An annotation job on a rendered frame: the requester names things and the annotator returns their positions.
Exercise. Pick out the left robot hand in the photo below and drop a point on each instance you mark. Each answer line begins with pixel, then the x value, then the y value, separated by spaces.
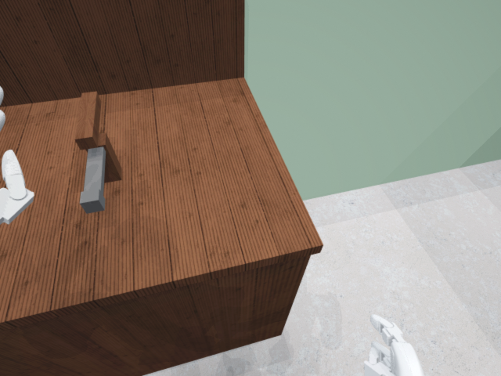
pixel 16 198

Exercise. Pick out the right robot hand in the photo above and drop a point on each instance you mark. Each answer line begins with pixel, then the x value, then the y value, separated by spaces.
pixel 400 360

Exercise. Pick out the tap lever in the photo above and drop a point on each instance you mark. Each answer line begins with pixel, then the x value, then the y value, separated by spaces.
pixel 92 199

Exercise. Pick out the counter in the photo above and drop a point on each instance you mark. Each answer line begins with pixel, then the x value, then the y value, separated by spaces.
pixel 204 239

